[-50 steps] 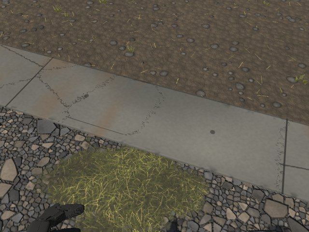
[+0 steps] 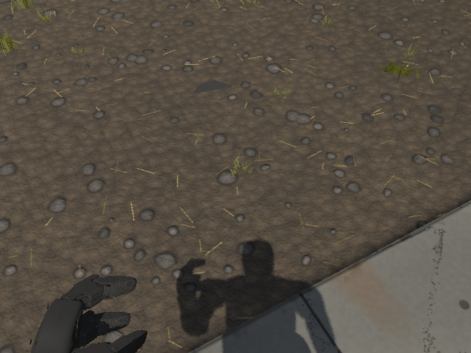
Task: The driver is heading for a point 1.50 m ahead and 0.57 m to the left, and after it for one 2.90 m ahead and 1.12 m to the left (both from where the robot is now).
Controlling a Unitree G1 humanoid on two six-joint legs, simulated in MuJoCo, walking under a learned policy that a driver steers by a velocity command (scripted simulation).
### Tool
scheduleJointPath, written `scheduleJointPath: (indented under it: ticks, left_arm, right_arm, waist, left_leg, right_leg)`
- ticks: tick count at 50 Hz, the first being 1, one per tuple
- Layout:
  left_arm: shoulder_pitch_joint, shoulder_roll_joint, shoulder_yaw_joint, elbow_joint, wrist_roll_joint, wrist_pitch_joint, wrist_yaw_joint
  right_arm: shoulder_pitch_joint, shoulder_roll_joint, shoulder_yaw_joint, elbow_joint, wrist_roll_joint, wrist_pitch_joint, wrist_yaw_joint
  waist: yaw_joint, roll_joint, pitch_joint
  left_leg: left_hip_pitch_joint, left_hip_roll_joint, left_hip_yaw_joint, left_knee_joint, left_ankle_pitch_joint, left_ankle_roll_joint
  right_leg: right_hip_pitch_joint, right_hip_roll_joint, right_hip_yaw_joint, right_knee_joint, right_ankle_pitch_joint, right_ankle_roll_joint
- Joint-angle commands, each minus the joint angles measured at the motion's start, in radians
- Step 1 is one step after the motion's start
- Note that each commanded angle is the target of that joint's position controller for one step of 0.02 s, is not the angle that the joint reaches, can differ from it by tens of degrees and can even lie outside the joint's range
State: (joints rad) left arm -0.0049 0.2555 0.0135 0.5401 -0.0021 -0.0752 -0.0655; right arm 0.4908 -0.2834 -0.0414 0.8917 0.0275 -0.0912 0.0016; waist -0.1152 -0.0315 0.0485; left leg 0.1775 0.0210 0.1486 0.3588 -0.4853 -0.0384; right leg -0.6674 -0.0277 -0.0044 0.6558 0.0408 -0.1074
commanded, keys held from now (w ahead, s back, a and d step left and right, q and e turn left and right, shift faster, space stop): q+shift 0.72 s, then shift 0.08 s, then e+shift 0.20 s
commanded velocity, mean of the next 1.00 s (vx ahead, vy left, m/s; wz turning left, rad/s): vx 0.12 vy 0.00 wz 0.57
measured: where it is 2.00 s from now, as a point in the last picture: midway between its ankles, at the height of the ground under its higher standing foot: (234, 327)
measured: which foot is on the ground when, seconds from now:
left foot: down 0.00-0.02, up 0.04-0.44, down 0.46-1.00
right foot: up 0.00-0.00, down 0.02-0.46, up 0.48-0.94, down 0.96-1.00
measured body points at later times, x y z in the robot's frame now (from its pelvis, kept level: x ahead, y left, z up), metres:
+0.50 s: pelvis +0.16 +0.04 +0.01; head +0.17 +0.08 +0.45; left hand +0.24 +0.36 -0.10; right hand +0.38 -0.19 -0.07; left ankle +0.19 +0.15 -0.71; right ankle +0.20 -0.10 -0.69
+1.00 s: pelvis +0.22 +0.03 +0.02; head +0.23 +0.04 +0.47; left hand +0.16 +0.33 -0.08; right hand +0.53 -0.03 -0.04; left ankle +0.20 +0.15 -0.71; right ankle +0.32 -0.06 -0.71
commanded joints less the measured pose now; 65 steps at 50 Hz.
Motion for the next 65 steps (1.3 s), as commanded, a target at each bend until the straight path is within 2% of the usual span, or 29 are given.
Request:
scheduleJointPath:
  ticks: [1, 2, 3, 4, 5, 7, 10, 13, 17, 21, 22, 23, 24, 25, 26, 28, 31, 37, 43, 47, 49, 51, 52, 55, 57, 58, 62, 64, 65]
  left_arm:
    - [0.41, 0.23, 0.093, 0.049, 0.043, -0.008, 0.029]
    - [0.412, 0.28, 0.074, 0.031, 0.092, -0.011, 0.041]
    - [0.453, 0.215, 0.066, 0.018, 0.082, -0.003, 0.03]
    - [0.391, 0.193, 0.067, 0.033, 0.051, 0.004, 0.025]
    - [0.323, 0.161, 0.062, 0.059, 0.018, 0.0, 0.028]
    - [0.219, 0.091, 0.043, 0.069, 0.017, -0.002, 0.04]
    - [0.102, 0.082, 0.049, 0.07, 0.039, -0.007, 0.045]
    - [0.072, 0.12, 0.067, 0.094, 0.039, 0.002, 0.076]
    - [0.053, 0.15, 0.081, 0.117, 0.014, 0.037, 0.101]
    - [0.031, 0.163, 0.095, 0.148, -0.025, 0.064, 0.096]
    - [0.049, 0.145, 0.094, 0.165, -0.034, 0.071, 0.094]
    - [0.118, 0.126, 0.095, 0.187, -0.024, 0.083, 0.091]
    - [0.105, 0.113, 0.091, 0.142, 0.017, 0.093, 0.095]
    - [0.037, 0.108, 0.085, 0.104, 0.022, 0.089, 0.098]
    - [0.012, 0.129, 0.09, 0.104, -0.002, 0.084, 0.101]
    - [0.02, 0.152, 0.101, 0.133, 0.01, 0.079, 0.116]
    - [0.0, 0.128, 0.097, 0.138, 0.016, 0.073, 0.108]
    - [-0.048, 0.102, 0.079, 0.148, 0.004, 0.07, 0.093]
    - [0.006, 0.12, 0.062, 0.169, 0.005, 0.07, 0.066]
    - [0.086, 0.054, 0.031, 0.19, 0.013, 0.06, 0.033]
    - [0.057, 0.169, 0.049, 0.148, 0.03, 0.06, 0.035]
    - [0.034, 0.261, 0.074, 0.142, 0.003, 0.068, 0.045]
    - [0.054, 0.249, 0.076, 0.132, -0.001, 0.074, 0.054]
    - [0.206, 0.279, 0.096, 0.137, -0.001, 0.087, 0.084]
    - [0.24, 0.265, 0.103, 0.133, -0.03, 0.088, 0.099]
    - [0.234, 0.26, 0.103, 0.129, -0.047, 0.091, 0.1]
    - [0.167, 0.222, 0.098, 0.077, -0.044, 0.112, 0.102]
    - [0.1, 0.182, 0.082, 0.029, -0.048, 0.116, 0.097]
    - [0.114, 0.141, 0.071, 0.019, -0.047, 0.111, 0.09]
  right_arm:
    - [-0.111, -0.205, -0.026, -0.084, 0.004, -0.007, -0.006]
    - [0.094, -0.026, 0.021, -0.084, -0.029, -0.01, 0.009]
    - [0.164, -0.135, 0.004, -0.034, 0.01, -0.017, 0.011]
    - [0.033, -0.179, -0.016, -0.076, 0.036, -0.004, 0.004]
    - [-0.07, -0.152, -0.014, -0.117, 0.025, 0.011, -0.012]
    - [-0.059, -0.107, -0.021, -0.108, 0.007, 0.065, -0.027]
    - [-0.03, -0.048, -0.029, -0.131, 0.009, 0.128, -0.043]
    - [-0.109, -0.05, -0.034, -0.184, -0.01, 0.143, -0.04]
    - [-0.199, -0.077, -0.047, -0.238, -0.015, 0.155, 0.006]
    - [-0.202, -0.096, -0.068, -0.272, -0.015, 0.164, 0.028]
    - [-0.176, -0.11, -0.08, -0.265, -0.023, 0.16, 0.022]
    - [-0.138, -0.194, -0.11, -0.264, -0.032, 0.151, 0.009]
    - [-0.149, -0.318, -0.134, -0.297, -0.036, 0.139, -0.001]
    - [-0.122, -0.319, -0.123, -0.313, -0.057, 0.103, 0.014]
    - [-0.156, -0.291, -0.116, -0.328, -0.052, 0.077, 0.025]
    - [-0.252, -0.219, -0.098, -0.358, -0.008, 0.073, 0.011]
    - [-0.282, -0.171, -0.082, -0.398, -0.015, 0.105, -0.025]
    - [-0.251, -0.204, -0.092, -0.43, -0.016, 0.132, -0.057]
    - [-0.301, -0.154, -0.052, -0.454, -0.044, 0.15, -0.044]
    - [-0.332, -0.057, -0.006, -0.409, -0.051, 0.137, -0.013]
    - [-0.288, -0.124, -0.026, -0.393, -0.062, 0.121, -0.018]
    - [-0.324, -0.127, -0.033, -0.424, -0.068, 0.11, -0.03]
    - [-0.385, -0.15, -0.042, -0.43, -0.059, 0.106, -0.04]
    - [-0.493, -0.101, -0.041, -0.455, -0.046, 0.1, -0.037]
    - [-0.413, -0.101, -0.047, -0.427, -0.026, 0.084, -0.021]
    - [-0.415, -0.091, -0.045, -0.426, -0.018, 0.073, -0.011]
    - [-0.414, -0.046, -0.042, -0.409, -0.006, 0.018, 0.016]
    - [-0.274, -0.075, -0.061, -0.35, 0.001, 0.015, 0.009]
    - [-0.17, -0.112, -0.076, -0.317, -0.002, 0.021, -0.001]
  waist:
    - [0.329, 0.103, -0.212]
    - [0.192, -0.211, -0.446]
    - [0.25, -0.171, -0.699]
    - [0.24, -0.116, -0.562]
    - [0.203, -0.045, -0.376]
    - [0.115, -0.026, -0.212]
    - [0.046, -0.069, -0.132]
    - [0.047, -0.074, -0.129]
    - [0.07, -0.081, -0.145]
    - [0.052, -0.07, -0.116]
    - [0.048, -0.027, -0.11]
    - [0.057, 0.163, -0.073]
    - [0.099, 0.456, -0.002]
    - [0.074, 0.372, -0.145]
    - [0.076, 0.261, -0.158]
    - [0.118, 0.125, -0.137]
    - [0.13, 0.13, -0.195]
    - [0.096, 0.151, -0.193]
    - [0.076, 0.184, -0.196]
    - [0.115, 0.167, -0.161]
    - [0.073, 0.08, -0.109]
    - [0.041, -0.165, -0.052]
    - [0.083, -0.166, -0.028]
    - [0.187, -0.154, -0.075]
    - [0.155, -0.076, -0.139]
    - [0.149, -0.118, -0.105]
    - [0.117, -0.157, -0.085]
    - [0.04, -0.133, -0.085]
    - [0.007, -0.055, -0.134]
  left_leg:
    - [-0.4, 0.098, -0.103, 0.519, 0.965, 0.077]
    - [-0.673, -0.074, -0.205, 1.032, -0.186, 0.014]
    - [-0.676, -0.087, -0.45, 1.165, -0.215, 0.014]
    - [-0.757, -0.029, -0.376, 1.129, -0.151, -0.005]
    - [-0.829, 0.02, -0.298, 1.038, -0.082, -0.02]
    - [-0.754, 0.069, -0.248, 1.002, -0.002, -0.047]
    - [-0.66, 0.09, -0.204, 0.911, 0.041, -0.057]
    - [-0.657, 0.116, -0.188, 0.709, 0.218, -0.035]
    - [-0.592, 0.095, -0.136, 0.526, 0.343, 0.01]
    - [-0.543, 0.06, -0.065, 0.345, 0.273, 0.077]
    - [-0.495, 0.034, -0.062, 0.275, 0.309, 0.108]
    - [-0.423, 0.078, -0.207, 0.157, 0.672, 0.164]
    - [-0.33, 0.233, -0.613, 0.053, 0.865, 0.315]
    - [-0.292, 0.301, -0.823, -0.034, 0.659, 0.419]
    - [-0.273, 0.296, -0.775, -0.061, 0.514, 0.392]
    - [-0.302, 0.227, -0.656, -0.027, 0.425, 0.283]
    - [-0.344, 0.154, -0.573, 0.0, 0.497, 0.238]
    - [-0.282, 0.125, -0.648, -0.005, 0.371, 0.229]
    - [-0.371, 0.13, -0.616, 0.03, 0.429, 0.24]
    - [-0.48, 0.087, -0.525, 0.033, 0.318, 0.192]
    - [-0.479, 0.001, -0.45, 0.126, 0.206, 0.116]
    - [-0.485, -0.094, -0.26, 0.231, 0.176, 0.032]
    - [-0.538, -0.091, -0.235, 0.271, 0.186, 0.02]
    - [-0.737, -0.123, -0.265, 0.502, -0.021, 0.003]
    - [-0.747, -0.085, -0.294, 0.567, -0.011, 0.005]
    - [-0.733, -0.08, -0.276, 0.485, 0.009, 0.01]
    - [-0.414, -0.125, -0.215, 0.189, 0.108, 0.016]
    - [-0.128, -0.074, -0.186, -0.028, 0.302, 0.045]
    - [0.085, 0.041, -0.25, -0.038, 0.283, 0.066]
  right_leg:
    - [0.787, -0.052, 0.049, -0.09, 0.473, -0.071]
    - [1.112, -0.436, 0.434, 0.051, 1.097, -0.231]
    - [1.139, -0.489, 0.562, -0.008, 1.072, -0.309]
    - [1.006, -0.436, 0.445, -0.085, 0.843, -0.287]
    - [0.852, -0.374, 0.349, -0.144, 0.665, -0.233]
    - [0.562, -0.315, 0.194, -0.245, 0.475, -0.185]
    - [0.317, -0.311, 0.043, -0.369, 0.293, -0.164]
    - [0.326, -0.299, -0.067, -0.383, 0.165, -0.135]
    - [0.383, -0.31, -0.14, -0.339, 0.014, -0.102]
    - [0.448, -0.339, -0.161, -0.229, -0.077, -0.029]
    - [0.442, -0.302, -0.187, -0.133, -0.131, 0.015]
    - [0.356, -0.205, -0.241, 0.088, -0.312, 0.087]
    - [0.031, -0.015, -0.23, 0.428, -0.724, 0.177]
    - [-0.067, 0.058, 0.018, 0.616, -0.749, 0.168]
    - [-0.115, 0.047, 0.08, 0.662, -0.657, 0.135]
    - [-0.114, 0.011, 0.122, 0.595, -0.477, 0.105]
    - [0.007, 0.04, 0.125, 0.483, -0.378, 0.122]
    - [0.019, 0.094, 0.152, 0.227, -0.34, 0.142]
    - [0.205, 0.03, 0.103, 0.151, -0.343, 0.142]
    - [0.475, 0.015, 0.049, -0.149, -0.204, 0.111]
    - [0.456, -0.055, 0.169, -0.206, -0.007, 0.057]
    - [0.34, -0.154, 0.395, -0.332, -0.113, -0.065]
    - [0.357, -0.173, 0.456, -0.347, -0.143, -0.084]
    - [0.558, -0.219, 0.607, -0.335, -0.02, -0.159]
    - [0.58, -0.177, 0.6, -0.37, -0.495, -0.136]
    - [0.541, -0.15, 0.603, -0.412, -0.668, -0.115]
    - [0.333, -0.045, 0.548, -0.402, -0.598, -0.057]
    - [0.13, 0.014, 0.498, -0.333, -0.599, 0.012]
    - [-0.035, 0.068, 0.412, -0.145, -0.631, 0.065]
